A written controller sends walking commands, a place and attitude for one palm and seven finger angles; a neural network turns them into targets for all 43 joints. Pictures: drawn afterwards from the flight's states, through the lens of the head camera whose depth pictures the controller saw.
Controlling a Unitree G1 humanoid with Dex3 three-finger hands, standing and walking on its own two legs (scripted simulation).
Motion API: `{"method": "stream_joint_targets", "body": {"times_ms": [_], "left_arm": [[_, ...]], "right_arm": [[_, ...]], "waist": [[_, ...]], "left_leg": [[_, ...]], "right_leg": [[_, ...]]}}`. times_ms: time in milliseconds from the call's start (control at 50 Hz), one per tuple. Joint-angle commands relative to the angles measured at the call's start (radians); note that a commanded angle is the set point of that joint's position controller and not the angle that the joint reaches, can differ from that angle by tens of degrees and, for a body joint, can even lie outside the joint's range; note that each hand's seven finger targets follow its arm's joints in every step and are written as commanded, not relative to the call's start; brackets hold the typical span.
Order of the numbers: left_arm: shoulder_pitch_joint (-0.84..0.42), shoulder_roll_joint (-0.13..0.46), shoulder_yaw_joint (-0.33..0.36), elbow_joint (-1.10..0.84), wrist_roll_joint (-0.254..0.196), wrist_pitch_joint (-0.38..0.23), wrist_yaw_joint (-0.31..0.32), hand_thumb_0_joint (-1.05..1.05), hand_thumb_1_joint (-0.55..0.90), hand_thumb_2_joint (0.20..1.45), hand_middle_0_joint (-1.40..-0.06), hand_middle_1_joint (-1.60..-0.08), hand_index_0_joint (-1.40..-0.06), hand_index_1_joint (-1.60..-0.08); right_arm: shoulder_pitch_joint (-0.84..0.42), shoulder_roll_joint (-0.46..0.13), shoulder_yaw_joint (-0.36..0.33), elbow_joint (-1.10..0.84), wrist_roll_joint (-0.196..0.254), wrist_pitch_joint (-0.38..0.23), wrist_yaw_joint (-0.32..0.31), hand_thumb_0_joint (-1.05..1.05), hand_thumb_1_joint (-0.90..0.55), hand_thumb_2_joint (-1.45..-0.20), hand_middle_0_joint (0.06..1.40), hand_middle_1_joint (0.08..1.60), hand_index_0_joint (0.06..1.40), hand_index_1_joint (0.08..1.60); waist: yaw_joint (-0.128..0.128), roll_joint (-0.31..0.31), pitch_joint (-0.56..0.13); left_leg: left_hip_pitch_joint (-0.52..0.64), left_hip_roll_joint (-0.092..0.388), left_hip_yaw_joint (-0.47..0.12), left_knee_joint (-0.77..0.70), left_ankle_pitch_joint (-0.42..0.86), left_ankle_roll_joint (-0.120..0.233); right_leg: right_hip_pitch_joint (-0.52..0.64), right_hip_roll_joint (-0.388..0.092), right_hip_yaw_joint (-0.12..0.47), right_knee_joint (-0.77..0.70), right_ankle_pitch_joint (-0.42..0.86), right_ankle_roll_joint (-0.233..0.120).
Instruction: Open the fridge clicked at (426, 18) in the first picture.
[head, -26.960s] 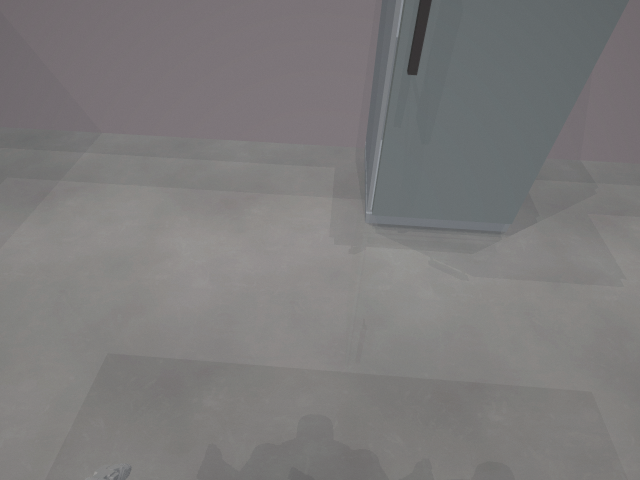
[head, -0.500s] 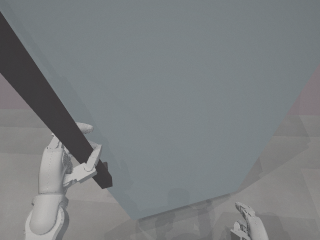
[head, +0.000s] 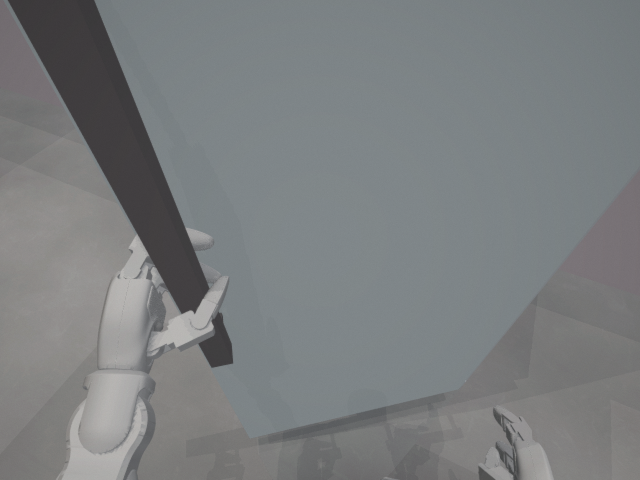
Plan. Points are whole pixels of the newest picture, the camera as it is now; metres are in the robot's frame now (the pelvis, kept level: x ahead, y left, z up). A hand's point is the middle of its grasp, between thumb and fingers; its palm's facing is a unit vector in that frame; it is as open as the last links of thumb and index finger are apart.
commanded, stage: walk backward, drawing the door open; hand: left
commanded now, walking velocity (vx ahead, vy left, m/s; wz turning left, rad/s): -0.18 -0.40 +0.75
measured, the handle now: (173, 231) +0.30 +0.14 +0.21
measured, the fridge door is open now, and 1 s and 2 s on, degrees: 38 65 63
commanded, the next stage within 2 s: stop walking and hold the door back in 0.86 s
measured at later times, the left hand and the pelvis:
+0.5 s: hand (264, 451) +0.14 +0.05 +0.14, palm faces +0.53 -0.80 -0.28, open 7.2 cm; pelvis -0.04 -0.21 +0.00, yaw +24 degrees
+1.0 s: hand out of the picture +0.04 -0.04 +0.14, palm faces +0.86 -0.38 -0.35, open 7.2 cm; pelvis +0.00 -0.40 +0.00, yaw +38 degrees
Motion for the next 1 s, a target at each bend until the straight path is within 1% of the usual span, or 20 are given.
{"method": "stream_joint_targets", "body": {"times_ms": [0,20,40,100,160,260,320,340,400,500,540,560,580,600,720,840,860,900,920,980], "left_arm": [[-0.197,0.060,0.023,-0.325,0.031,-0.164,-0.007,0.000,0.900,0.900,-0.450,-1.400,-0.450,-1.400],[-0.211,0.087,0.013,-0.282,0.068,-0.180,-0.003,0.000,0.900,0.900,-0.450,-1.400,-0.450,-1.400],[-0.254,0.121,0.055,-0.333,0.067,-0.203,-0.007,0.000,0.900,0.900,-0.450,-1.400,-0.450,-1.400],[-0.255,0.107,0.051,-0.364,0.057,-0.197,-0.030,0.000,0.900,0.900,-0.450,-1.400,-0.450,-1.400],[-0.212,0.057,0.036,-0.305,0.031,-0.171,-0.016,0.000,0.900,0.900,-0.450,-1.400,-0.450,-1.400],[-0.207,0.111,0.118,-0.288,0.023,-0.159,0.016,0.000,0.900,0.900,-0.450,-1.400,-0.450,-1.400],[-0.189,0.265,0.265,-0.355,0.028,-0.146,0.035,0.000,0.900,0.900,-0.450,-1.400,-0.450,-1.400],[-0.222,0.287,0.286,-0.387,0.028,-0.160,0.038,0.000,0.900,0.900,-0.450,-1.400,-0.450,-1.400],[-0.143,0.225,0.266,-0.308,0.008,-0.167,0.009,0.000,0.900,0.900,-0.450,-1.400,-0.450,-1.400],[-0.158,0.210,0.268,-0.334,-0.025,-0.160,0.022,0.000,0.900,0.900,-0.450,-1.400,-0.450,-1.400],[-0.180,0.184,0.223,-0.336,-0.032,-0.153,0.023,0.000,0.900,0.900,-0.450,-1.400,-0.450,-1.400],[-0.199,0.166,0.200,-0.352,-0.024,-0.168,0.017,0.000,0.900,0.900,-0.450,-1.400,-0.450,-1.400],[-0.238,0.208,0.211,-0.363,0.012,-0.191,0.016,0.000,0.900,0.900,-0.450,-1.400,-0.450,-1.400],[-0.232,0.250,0.270,-0.339,0.026,-0.210,0.020,0.000,0.900,0.900,-0.450,-1.400,-0.450,-1.400],[-0.224,0.215,0.274,-0.275,-0.004,-0.146,0.041,0.000,0.900,0.900,-0.450,-1.400,-0.450,-1.400],[-0.209,0.272,0.346,-0.187,-0.026,-0.129,0.079,0.000,0.900,0.900,-0.450,-1.400,-0.450,-1.400],[-0.224,0.297,0.355,-0.199,-0.023,-0.132,0.076,0.000,0.900,0.900,-0.450,-1.400,-0.450,-1.400],[-0.189,0.439,0.470,-0.188,-0.018,-0.124,0.075,0.000,0.900,0.900,-0.450,-1.400,-0.450,-1.400],[-0.187,0.451,0.498,-0.155,-0.014,-0.120,0.090,0.000,0.900,0.900,-0.450,-1.400,-0.450,-1.400],[-0.289,0.422,0.517,0.038,-0.025,-0.128,0.094,0.000,0.900,0.900,-0.450,-1.400,-0.450,-1.400]], "right_arm": [[-0.006,-0.101,-0.032,-0.188,-0.023,-0.117,0.001,0.000,-0.900,-0.900,0.200,0.300,0.200,0.300],[0.016,-0.128,-0.036,-0.170,-0.032,-0.098,0.012,0.000,-0.900,-0.900,0.200,0.300,0.200,0.300],[-0.051,-0.150,-0.045,-0.186,-0.032,-0.098,0.026,0.000,-0.900,-0.900,0.200,0.300,0.200,0.300],[-0.111,-0.125,-0.050,-0.141,-0.014,-0.108,0.048,0.000,-0.900,-0.900,0.200,0.300,0.200,0.300],[-0.101,-0.118,-0.050,-0.121,0.004,-0.122,0.067,0.000,-0.900,-0.900,0.200,0.300,0.200,0.300],[-0.137,-0.097,-0.046,-0.130,0.032,-0.113,0.069,0.000,-0.900,-0.900,0.200,0.300,0.200,0.300],[-0.142,-0.017,-0.040,-0.121,0.038,-0.102,0.065,0.000,-0.900,-0.900,0.200,0.300,0.200,0.300],[-0.178,-0.003,-0.026,-0.127,0.029,-0.109,0.055,0.000,-0.900,-0.900,0.200,0.300,0.200,0.300],[-0.186,-0.028,-0.041,-0.133,0.017,-0.086,0.037,0.000,-0.900,-0.900,0.200,0.300,0.200,0.300],[-0.139,-0.032,-0.014,-0.170,0.009,-0.072,0.015,0.000,-0.900,-0.900,0.200,0.300,0.200,0.300],[-0.064,-0.064,-0.035,-0.167,0.009,-0.072,0.008,0.000,-0.900,-0.900,0.200,0.300,0.200,0.300],[-0.085,-0.104,-0.047,-0.181,-0.004,-0.086,0.011,0.000,-0.900,-0.900,0.200,0.300,0.200,0.300],[-0.070,-0.120,-0.037,-0.155,-0.015,-0.091,0.023,0.000,-0.900,-0.900,0.200,0.300,0.200,0.300],[-0.094,-0.131,-0.040,-0.149,-0.012,-0.093,0.035,0.000,-0.900,-0.900,0.200,0.300,0.200,0.300],[-0.097,-0.117,-0.039,-0.130,0.020,-0.093,0.053,0.000,-0.900,-0.900,0.200,0.300,0.200,0.300],[-0.091,-0.106,-0.016,-0.167,0.044,-0.094,0.059,0.000,-0.900,-0.900,0.200,0.300,0.200,0.300],[-0.076,-0.079,-0.009,-0.160,0.048,-0.096,0.062,0.000,-0.900,-0.900,0.200,0.300,0.200,0.300],[-0.143,-0.049,-0.007,-0.180,0.039,-0.087,0.051,0.000,-0.900,-0.900,0.200,0.300,0.200,0.300],[-0.148,-0.061,-0.003,-0.158,0.028,-0.093,0.046,0.000,-0.900,-0.900,0.200,0.300,0.200,0.300],[-0.149,-0.090,-0.008,-0.108,0.031,-0.064,0.042,0.000,-0.900,-0.900,0.200,0.300,0.200,0.300]], "waist": [[0.005,0.233,-0.136],[0.008,0.201,-0.163],[0.036,0.130,-0.191],[0.038,0.216,-0.032],[0.058,0.271,-0.087],[0.062,0.265,-0.130],[0.084,-0.265,-0.215],[0.099,-0.281,-0.203],[0.076,-0.204,-0.171],[0.053,-0.176,-0.175],[-0.002,0.007,-0.208],[0.030,0.229,-0.206],[0.041,0.261,-0.242],[0.055,0.157,-0.234],[0.065,0.326,-0.188],[0.072,0.260,-0.193],[0.065,0.078,-0.194],[0.098,-0.377,-0.182],[0.098,-0.199,-0.174],[0.063,-0.179,-0.163]], "left_leg": [[0.416,0.431,-0.629,-0.636,0.423,0.119],[0.455,0.591,-0.876,-0.630,0.633,0.207],[0.465,0.616,-0.804,-0.596,0.762,0.290],[0.218,0.396,-0.526,-0.564,0.566,0.187],[0.091,0.242,-0.281,-0.532,0.427,0.087],[-0.085,0.157,-0.313,-0.496,0.041,0.069],[-0.157,-0.080,-0.086,0.235,-0.161,-0.025],[-0.241,-0.055,-0.115,0.491,-0.225,-0.008],[-0.270,0.021,-0.085,0.541,-0.132,-0.032],[0.038,0.005,0.030,-0.165,0.023,-0.012],[0.384,0.107,-0.100,-0.458,0.338,0.003],[0.544,0.407,-0.542,-0.571,0.734,0.102],[0.575,0.576,-0.824,-0.573,1.028,0.201],[0.547,0.565,-0.694,-0.554,0.988,0.245],[0.259,0.246,-0.195,-0.486,0.721,0.100],[0.088,0.187,-0.215,-0.377,0.390,0.075],[0.077,0.093,-0.176,-0.254,0.253,0.033],[-0.150,-0.088,-0.126,0.314,-0.184,-0.018],[-0.165,-0.062,-0.190,0.441,-0.167,-0.011],[-0.248,0.002,-0.186,0.521,-0.025,-0.048]], "right_leg": [[-0.373,0.022,0.114,0.445,-0.349,0.080],[-0.425,-0.008,0.240,0.598,-0.358,0.105],[-0.424,0.003,0.295,0.685,-0.316,0.112],[-0.357,-0.009,0.309,0.679,-0.183,0.124],[-0.033,0.041,0.223,0.415,-0.148,0.118],[0.314,0.132,0.095,-0.017,-0.175,0.145],[0.239,-0.218,0.366,-0.249,-0.104,-0.029],[0.196,-0.325,0.472,-0.246,0.060,-0.109],[0.304,-0.265,0.273,-0.102,0.359,-0.152],[0.209,-0.166,0.079,0.024,0.340,-0.079],[-0.064,-0.106,0.048,0.325,0.050,-0.007],[-0.313,0.024,0.086,0.540,-0.403,0.076],[-0.369,0.042,0.231,0.671,-0.500,0.112],[-0.365,0.025,0.282,0.680,-0.399,0.105],[-0.040,0.050,0.201,0.380,-0.193,0.110],[0.261,0.106,0.110,-0.049,-0.105,0.133],[0.287,0.059,0.134,-0.193,0.012,0.136],[0.180,-0.287,0.516,-0.271,0.196,-0.037],[0.140,-0.347,0.493,-0.260,0.262,-0.093],[0.238,-0.300,0.401,-0.149,0.338,-0.102]]}}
